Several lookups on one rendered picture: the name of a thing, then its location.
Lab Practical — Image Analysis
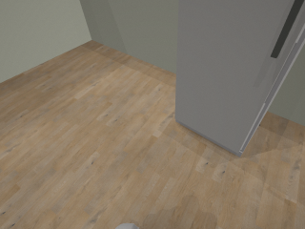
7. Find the handle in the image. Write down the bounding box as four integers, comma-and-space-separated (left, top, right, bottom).
271, 0, 304, 58

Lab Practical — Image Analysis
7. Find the fridge door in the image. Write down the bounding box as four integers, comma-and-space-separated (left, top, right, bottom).
174, 0, 305, 153

